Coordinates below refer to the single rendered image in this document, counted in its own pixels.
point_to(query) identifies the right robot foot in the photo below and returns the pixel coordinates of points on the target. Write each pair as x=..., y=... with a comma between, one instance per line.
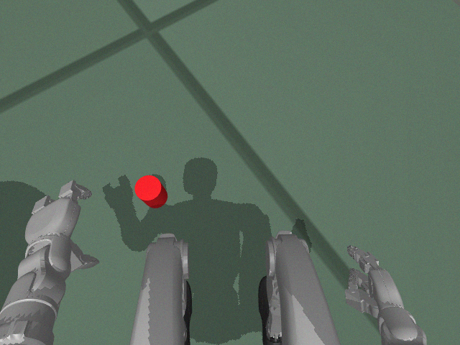
x=264, y=312

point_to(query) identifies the left robot hand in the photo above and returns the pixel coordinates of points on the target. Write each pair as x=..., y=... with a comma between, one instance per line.
x=58, y=218

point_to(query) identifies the can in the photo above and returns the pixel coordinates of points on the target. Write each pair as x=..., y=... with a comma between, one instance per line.
x=151, y=191

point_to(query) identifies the right robot hand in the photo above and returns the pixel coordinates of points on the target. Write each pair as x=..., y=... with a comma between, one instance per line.
x=378, y=292

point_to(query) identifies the left robot arm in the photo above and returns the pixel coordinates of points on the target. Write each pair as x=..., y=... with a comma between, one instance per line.
x=31, y=307

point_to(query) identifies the right robot arm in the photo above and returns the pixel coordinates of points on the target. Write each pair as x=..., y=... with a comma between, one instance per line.
x=398, y=327

